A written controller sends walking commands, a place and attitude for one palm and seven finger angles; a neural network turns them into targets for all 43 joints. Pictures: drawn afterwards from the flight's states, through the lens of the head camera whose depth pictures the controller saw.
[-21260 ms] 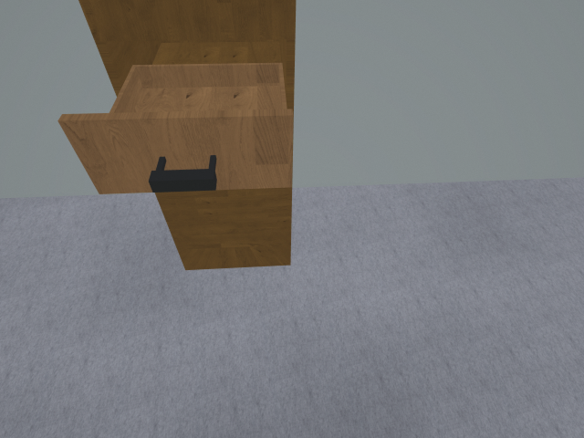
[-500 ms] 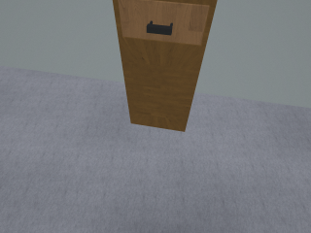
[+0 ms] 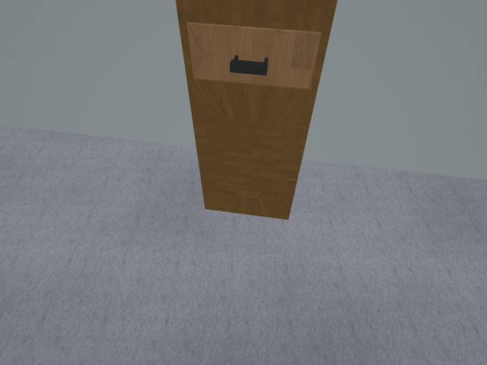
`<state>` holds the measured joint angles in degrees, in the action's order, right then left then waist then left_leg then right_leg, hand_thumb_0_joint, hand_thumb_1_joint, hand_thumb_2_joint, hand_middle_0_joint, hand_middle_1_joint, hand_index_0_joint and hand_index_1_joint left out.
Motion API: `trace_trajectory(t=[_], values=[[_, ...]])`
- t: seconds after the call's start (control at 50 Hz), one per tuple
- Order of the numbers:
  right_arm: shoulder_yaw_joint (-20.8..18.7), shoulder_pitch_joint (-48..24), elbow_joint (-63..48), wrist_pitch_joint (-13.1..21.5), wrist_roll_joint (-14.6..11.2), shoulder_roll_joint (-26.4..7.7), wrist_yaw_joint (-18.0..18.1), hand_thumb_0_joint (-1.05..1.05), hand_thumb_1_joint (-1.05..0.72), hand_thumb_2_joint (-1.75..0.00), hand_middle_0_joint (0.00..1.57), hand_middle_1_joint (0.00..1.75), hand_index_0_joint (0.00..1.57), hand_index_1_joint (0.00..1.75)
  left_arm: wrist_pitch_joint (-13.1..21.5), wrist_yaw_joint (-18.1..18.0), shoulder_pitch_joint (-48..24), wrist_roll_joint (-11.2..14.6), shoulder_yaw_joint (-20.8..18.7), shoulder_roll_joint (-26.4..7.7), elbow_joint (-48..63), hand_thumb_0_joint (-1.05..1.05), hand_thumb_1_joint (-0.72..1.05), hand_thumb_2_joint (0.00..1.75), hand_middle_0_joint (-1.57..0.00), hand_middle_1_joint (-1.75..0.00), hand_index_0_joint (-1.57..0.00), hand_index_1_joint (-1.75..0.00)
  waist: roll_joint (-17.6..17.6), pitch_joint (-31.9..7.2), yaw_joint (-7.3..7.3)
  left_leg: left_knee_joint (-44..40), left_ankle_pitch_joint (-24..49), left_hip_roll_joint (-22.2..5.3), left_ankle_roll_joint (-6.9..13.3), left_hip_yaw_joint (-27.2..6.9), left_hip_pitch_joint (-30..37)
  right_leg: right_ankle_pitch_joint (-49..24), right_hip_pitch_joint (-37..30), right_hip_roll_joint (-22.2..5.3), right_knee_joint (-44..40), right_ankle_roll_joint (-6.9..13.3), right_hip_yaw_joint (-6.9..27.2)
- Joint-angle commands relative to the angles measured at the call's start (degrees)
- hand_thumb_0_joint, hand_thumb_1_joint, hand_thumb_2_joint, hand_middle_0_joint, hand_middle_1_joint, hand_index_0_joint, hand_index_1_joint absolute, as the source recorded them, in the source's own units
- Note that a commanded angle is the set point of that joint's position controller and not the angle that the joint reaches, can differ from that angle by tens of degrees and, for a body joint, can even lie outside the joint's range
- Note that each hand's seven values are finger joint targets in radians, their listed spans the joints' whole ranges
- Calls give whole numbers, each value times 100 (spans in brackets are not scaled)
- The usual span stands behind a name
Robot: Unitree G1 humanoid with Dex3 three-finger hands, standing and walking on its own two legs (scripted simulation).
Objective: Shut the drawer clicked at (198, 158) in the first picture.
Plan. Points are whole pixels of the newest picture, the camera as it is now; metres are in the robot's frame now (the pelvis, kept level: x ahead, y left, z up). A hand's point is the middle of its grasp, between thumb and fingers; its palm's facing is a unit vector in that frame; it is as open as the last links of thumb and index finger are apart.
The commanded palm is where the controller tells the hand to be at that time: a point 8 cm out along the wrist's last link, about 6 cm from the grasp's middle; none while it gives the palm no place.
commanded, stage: let the arm hang, fingers relaxed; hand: left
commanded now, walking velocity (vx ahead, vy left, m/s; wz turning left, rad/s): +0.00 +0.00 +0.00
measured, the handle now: (249, 63) +0.91 +0.03 +0.05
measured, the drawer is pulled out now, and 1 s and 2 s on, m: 0.00 0.00 0.00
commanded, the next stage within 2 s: look to check the result in 0.18 s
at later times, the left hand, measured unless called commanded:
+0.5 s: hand out of the picture -0.01 +0.16 -0.18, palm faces +0.02 -0.99 -0.16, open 7.4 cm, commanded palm none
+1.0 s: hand out of the picture +0.01 +0.15 -0.18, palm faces +0.01 -0.98 -0.18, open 7.4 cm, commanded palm none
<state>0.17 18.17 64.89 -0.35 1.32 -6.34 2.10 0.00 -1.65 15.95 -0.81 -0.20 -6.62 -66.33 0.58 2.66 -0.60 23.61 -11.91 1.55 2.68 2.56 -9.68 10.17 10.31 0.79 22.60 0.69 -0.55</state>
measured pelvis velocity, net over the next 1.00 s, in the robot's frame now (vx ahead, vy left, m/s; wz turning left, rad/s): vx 0.02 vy -0.01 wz -0.01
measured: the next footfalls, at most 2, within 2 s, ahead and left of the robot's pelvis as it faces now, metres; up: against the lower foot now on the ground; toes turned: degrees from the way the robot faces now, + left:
none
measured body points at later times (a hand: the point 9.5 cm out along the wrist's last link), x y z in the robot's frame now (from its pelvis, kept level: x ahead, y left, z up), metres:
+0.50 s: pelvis +0.01 +0.00 +0.00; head +0.02 +0.00 +0.45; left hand -0.01 +0.21 -0.16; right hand -0.02 -0.20 -0.17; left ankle +0.01 +0.09 -0.74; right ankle +0.02 -0.11 -0.74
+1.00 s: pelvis +0.02 -0.01 +0.00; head +0.03 -0.01 +0.45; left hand +0.01 +0.21 -0.16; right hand -0.01 -0.22 -0.17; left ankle +0.01 +0.09 -0.74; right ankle +0.02 -0.11 -0.74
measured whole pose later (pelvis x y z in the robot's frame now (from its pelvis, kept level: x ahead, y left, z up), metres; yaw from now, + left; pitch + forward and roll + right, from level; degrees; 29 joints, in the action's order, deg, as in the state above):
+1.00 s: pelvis +0.02 -0.01 +0.00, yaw -1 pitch -2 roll +0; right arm -0.1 16.4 66.1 0.3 1.1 -7.1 2.4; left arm 0.9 -2.0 14.8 -0.8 -0.3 -6.9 -67.4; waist 0.9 3.8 -0.9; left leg 22.4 -12.7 1.0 2.0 2.9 -7.9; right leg 11.3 9.2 1.4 22.3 1.3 -0.1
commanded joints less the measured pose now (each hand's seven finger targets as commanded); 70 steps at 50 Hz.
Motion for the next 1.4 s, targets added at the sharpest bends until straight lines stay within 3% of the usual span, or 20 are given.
trace_trajectory(t=[0.0, 0.2, 0.34, 0.6, 1.24, 1.38], values=[[-109, 450, -100, 66, -28, -490, 60, 0, -90, -90, 20, 30, 20, 30, 67, -58, 384, 22, -120, -493, 56, 0, 90, 90, -20, -30, -20, -30, 72, 289, 27, -732, -285, -715, 12, -712, -266, 162, 163, -528, -397, 197, 481], [-123, 560, -46, 71, -29, -448, 69, 0, -90, -90, 20, 30, 20, 30, 54, -73, 478, 7, -124, -393, -21, 0, 90, 90, -20, -30, -20, -30, 69, 414, 33, -834, -548, -741, 40, -781, -352, 195, 247, -500, -302, 177, 436], [-123, 586, -33, 102, -45, -416, 76, 0, -90, -90, 20, 30, 20, 30, 94, -87, 472, 11, -127, -419, -42, 0, 90, 90, -20, -30, -20, -30, -24, 169, 4, -650, 105, -740, 42, -690, -89, -103, 157, -547, -289, 178, 465], [-108, 475, 8, 96, -40, -463, 77, 0, -90, -90, 20, 30, 20, 30, 105, -86, 416, 16, -113, -423, -66, 0, 90, 90, -20, -30, -20, -30, -4, 324, -7, -660, 173, -734, 1, -624, 0, -97, 218, -545, -378, 179, 535], [-162, 141, 19, 109, -40, -790, 66, 0, -90, -90, 20, 30, 20, 30, 173, -57, 77, 31, -168, -807, 37, 0, 90, 90, -20, -30, -20, -30, -35, 98, -11, -582, 528, -774, -52, -558, 230, -423, -55, -615, -551, 236, 619], [-158, 20, -2, 99, -35, -898, 55, 0, -90, -90, 20, 30, 20, 30, 166, -39, -46, 33, -170, -907, 68, 0, 90, 90, -20, -30, -20, -30, -33, 205, -9, -641, 424, -774, -70, -570, 194, -300, -21, -603, -612, 235, 654]])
